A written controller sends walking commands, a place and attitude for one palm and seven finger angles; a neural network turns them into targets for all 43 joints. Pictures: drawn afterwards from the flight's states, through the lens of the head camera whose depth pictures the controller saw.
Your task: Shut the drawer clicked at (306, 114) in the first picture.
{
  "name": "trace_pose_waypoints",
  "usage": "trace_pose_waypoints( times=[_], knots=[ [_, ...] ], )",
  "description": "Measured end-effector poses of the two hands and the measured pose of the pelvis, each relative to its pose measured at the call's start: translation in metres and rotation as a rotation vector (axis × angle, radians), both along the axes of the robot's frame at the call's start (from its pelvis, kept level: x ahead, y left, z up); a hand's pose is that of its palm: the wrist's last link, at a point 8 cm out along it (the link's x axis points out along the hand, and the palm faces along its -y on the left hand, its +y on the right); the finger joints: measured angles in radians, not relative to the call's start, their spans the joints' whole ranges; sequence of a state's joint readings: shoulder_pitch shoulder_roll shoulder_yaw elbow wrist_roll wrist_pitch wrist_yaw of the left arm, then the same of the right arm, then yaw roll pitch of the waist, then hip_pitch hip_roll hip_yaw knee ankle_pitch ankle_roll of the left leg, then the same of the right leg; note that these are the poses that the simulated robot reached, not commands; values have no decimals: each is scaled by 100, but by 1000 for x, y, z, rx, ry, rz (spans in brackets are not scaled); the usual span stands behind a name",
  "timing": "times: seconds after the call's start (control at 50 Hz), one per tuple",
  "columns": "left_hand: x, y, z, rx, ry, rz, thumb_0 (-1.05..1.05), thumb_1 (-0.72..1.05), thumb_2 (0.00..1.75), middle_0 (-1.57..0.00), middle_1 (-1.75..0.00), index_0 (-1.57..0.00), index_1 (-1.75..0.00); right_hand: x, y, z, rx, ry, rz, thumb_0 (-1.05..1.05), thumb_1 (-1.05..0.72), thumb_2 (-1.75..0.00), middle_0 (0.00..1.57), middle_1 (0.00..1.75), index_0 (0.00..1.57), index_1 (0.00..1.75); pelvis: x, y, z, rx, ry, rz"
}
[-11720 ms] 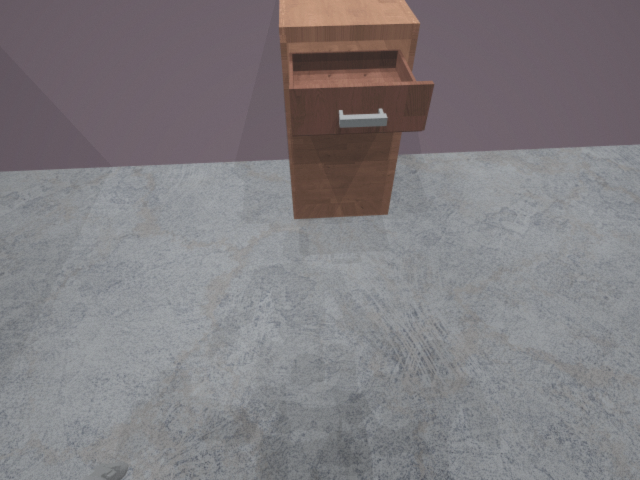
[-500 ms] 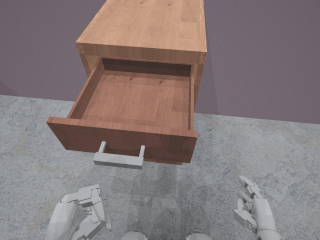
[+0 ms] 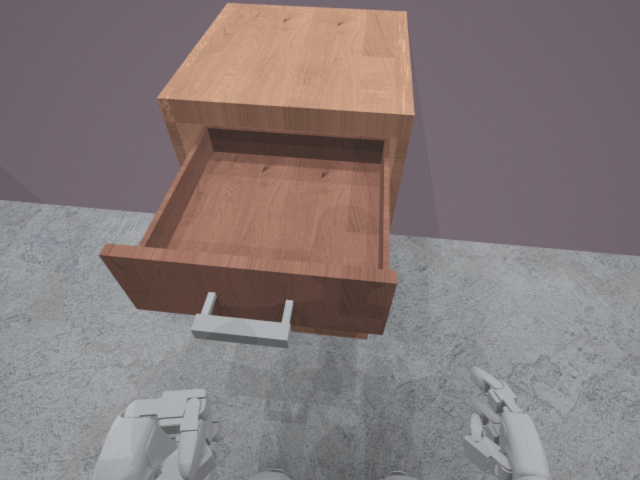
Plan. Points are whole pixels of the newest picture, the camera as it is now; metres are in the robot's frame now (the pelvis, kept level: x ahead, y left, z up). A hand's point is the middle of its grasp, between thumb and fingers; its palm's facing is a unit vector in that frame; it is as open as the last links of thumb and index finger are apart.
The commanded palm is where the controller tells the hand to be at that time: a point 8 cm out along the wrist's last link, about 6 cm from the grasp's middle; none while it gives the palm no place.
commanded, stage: raise the hand and make a fist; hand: left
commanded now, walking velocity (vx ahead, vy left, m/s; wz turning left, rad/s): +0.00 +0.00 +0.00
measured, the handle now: (245, 316) +0.33 +0.13 +0.00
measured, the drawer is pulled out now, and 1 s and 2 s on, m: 0.30 0.30 0.30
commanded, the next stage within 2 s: bring the fist close to the handle in 0.22 s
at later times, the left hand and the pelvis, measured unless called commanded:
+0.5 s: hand (230, 460) +0.14 +0.09 +0.09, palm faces -0.04 -1.00 +0.00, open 3.3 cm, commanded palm +0.11 +0.15 +0.09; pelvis +0.00 -0.01 +0.00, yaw +0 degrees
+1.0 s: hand (247, 432) +0.18 +0.09 +0.04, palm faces -0.07 -1.00 +0.01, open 3.3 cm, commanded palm +0.16 +0.15 +0.04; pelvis -0.01 -0.01 -0.03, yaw +0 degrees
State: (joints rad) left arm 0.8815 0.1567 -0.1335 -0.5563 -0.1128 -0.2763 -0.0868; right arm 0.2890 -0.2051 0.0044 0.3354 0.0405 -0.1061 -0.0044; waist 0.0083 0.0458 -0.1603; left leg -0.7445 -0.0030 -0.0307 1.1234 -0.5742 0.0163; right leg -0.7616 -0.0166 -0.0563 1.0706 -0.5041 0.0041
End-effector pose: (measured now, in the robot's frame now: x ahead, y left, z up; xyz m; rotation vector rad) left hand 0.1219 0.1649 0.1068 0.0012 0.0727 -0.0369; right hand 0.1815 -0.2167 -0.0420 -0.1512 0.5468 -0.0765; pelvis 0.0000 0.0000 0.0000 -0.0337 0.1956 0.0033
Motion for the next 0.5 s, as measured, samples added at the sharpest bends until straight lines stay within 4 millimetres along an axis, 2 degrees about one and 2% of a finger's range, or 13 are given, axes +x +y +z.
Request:
trace_pose_waypoints(
  times=[0.16,0.38,0.5],
  knots=[
    [0,-4,1,-2,-7,9,2,91,90,-140,-160,-140,-160,-2,-8,-1,0,1,-20,1,-90,-89,20,30,20,30,2,-4,0,4,0,-2],
    [-3,-11,1,-1,-6,14,2,91,90,-140,-160,-140,-160,6,-8,1,14,-20,-8,1,-90,-89,20,30,20,30,1,-10,1,9,-1,1],
    [0,-15,-13,-4,-4,1,2,91,90,-140,-160,-140,-160,8,-10,-4,1,-20,12,1,-90,-89,20,30,20,30,-2,-12,-4,10,14,5]
  ],
)
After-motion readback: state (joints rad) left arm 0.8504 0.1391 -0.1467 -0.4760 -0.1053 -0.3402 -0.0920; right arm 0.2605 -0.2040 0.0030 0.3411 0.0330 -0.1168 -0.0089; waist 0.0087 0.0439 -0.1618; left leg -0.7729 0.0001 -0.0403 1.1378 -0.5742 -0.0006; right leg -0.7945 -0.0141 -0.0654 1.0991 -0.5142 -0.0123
